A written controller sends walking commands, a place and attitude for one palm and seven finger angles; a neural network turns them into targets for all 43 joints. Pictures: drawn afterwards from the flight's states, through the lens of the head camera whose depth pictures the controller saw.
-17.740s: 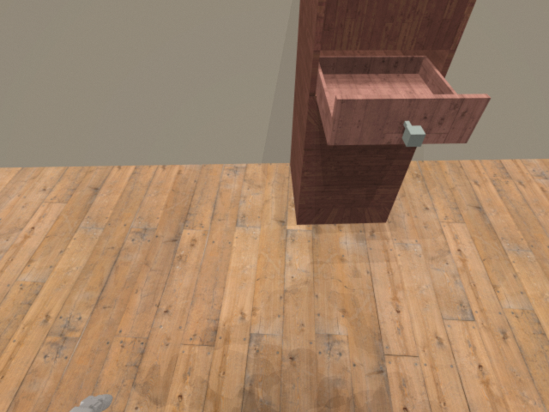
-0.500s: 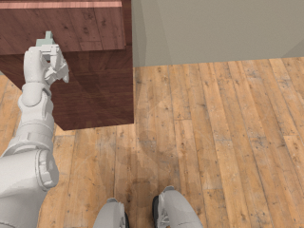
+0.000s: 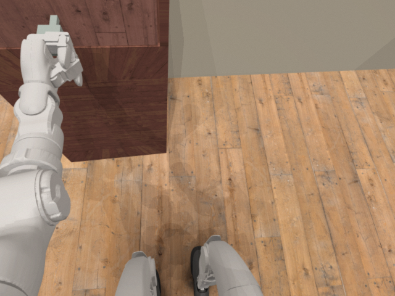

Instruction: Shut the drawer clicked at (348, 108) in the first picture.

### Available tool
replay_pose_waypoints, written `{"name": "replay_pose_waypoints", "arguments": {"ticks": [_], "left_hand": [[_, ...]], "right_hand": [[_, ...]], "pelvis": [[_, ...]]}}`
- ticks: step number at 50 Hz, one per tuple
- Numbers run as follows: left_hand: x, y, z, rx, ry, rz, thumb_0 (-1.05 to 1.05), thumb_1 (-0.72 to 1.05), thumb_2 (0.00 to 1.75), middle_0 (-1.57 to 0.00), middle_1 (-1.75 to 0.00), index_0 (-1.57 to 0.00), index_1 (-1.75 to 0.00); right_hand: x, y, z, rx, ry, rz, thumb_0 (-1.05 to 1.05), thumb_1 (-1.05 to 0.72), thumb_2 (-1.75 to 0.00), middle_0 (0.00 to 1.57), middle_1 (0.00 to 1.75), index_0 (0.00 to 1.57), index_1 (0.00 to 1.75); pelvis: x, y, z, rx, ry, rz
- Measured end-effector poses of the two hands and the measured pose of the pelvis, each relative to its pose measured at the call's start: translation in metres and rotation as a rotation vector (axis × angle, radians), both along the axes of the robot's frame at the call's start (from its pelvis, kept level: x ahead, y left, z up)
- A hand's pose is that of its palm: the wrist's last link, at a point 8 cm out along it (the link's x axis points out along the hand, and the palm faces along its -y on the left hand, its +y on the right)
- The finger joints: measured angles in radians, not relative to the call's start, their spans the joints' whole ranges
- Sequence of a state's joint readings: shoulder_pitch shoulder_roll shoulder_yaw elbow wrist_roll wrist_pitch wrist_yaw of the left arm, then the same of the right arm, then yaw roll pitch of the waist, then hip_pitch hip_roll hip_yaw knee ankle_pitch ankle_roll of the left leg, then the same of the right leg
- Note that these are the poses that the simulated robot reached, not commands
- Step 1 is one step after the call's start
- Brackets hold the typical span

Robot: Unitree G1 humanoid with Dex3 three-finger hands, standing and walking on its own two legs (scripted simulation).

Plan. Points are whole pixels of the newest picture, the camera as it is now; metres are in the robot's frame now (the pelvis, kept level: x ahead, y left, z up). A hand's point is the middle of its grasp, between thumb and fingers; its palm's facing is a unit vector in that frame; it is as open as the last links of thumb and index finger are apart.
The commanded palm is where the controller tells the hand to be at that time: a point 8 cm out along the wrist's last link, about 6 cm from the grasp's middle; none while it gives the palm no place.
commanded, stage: pull the fist back off the drawer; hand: left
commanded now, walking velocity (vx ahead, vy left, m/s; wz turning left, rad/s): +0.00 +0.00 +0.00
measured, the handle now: (53, 32) +0.62 +0.20 +0.07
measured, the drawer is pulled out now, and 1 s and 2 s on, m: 0.00 0.00 0.00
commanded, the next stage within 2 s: relax the arm and regain balance in 0.60 s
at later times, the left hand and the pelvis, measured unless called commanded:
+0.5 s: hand (73, 63) +0.54 +0.16 +0.07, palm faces +0.03 -1.00 -0.02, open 3.3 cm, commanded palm +0.50 +0.21 +0.08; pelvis +0.01 +0.01 +0.01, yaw -3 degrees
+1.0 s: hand out of the picture +0.16 +0.24 -0.09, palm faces +0.33 -0.90 -0.29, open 14.3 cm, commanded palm none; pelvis +0.11 +0.02 +0.08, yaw +1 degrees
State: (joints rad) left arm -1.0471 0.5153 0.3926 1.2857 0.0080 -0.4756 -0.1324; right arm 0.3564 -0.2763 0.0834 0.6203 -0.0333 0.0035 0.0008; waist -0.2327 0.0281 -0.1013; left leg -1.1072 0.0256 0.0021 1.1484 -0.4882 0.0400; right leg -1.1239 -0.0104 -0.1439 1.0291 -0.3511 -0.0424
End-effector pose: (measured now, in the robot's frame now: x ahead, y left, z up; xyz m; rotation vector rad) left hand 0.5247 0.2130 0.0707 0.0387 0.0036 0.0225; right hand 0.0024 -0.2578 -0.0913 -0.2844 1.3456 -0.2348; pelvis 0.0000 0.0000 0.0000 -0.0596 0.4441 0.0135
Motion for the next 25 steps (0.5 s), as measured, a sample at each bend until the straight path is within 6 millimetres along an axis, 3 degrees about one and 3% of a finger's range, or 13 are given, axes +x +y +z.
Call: {"name": "replay_pose_waypoints", "arguments": {"ticks": [9,16,21,25], "left_hand": [[-0.001,0.0,0.001,0.002,0.015,0.001,0.01,0.86,0.88,-1.4,-1.6,-1.57,-1.6],[-0.001,0.001,0.001,-0.008,0.01,-0.001,0.01,0.86,0.88,-1.4,-1.6,-1.55,-1.6],[-0.003,0.002,0.003,-0.022,0.009,0.01,0.03,0.83,0.85,-1.4,-1.6,-1.49,-1.6],[-0.005,0.004,0.004,-0.017,0.011,0.008,0.03,0.82,0.84,-1.4,-1.6,-1.45,-1.6]], "right_hand": [[-0.023,-0.001,-0.001,-0.007,-0.012,-0.016,0.01,-0.9,-0.9,0.2,0.3,0.21,0.3],[-0.041,0.005,0.001,0.009,0.023,-0.051,0.01,-0.9,-0.9,0.2,0.3,0.2,0.3],[-0.039,0.012,0.006,0.03,0.035,-0.077,0.01,-0.9,-0.9,0.2,0.3,0.2,0.3],[-0.025,0.016,0.011,0.045,0.029,-0.083,0.01,-0.9,-0.9,0.2,0.3,0.2,0.3]], "pelvis": [[-0.015,0.0,-0.006,-0.001,0.003,-0.015],[-0.015,0.005,-0.004,0.003,0.001,-0.035],[-0.004,0.008,0.003,0.009,-0.007,-0.051],[0.009,0.011,0.011,0.012,-0.018,-0.06]]}}
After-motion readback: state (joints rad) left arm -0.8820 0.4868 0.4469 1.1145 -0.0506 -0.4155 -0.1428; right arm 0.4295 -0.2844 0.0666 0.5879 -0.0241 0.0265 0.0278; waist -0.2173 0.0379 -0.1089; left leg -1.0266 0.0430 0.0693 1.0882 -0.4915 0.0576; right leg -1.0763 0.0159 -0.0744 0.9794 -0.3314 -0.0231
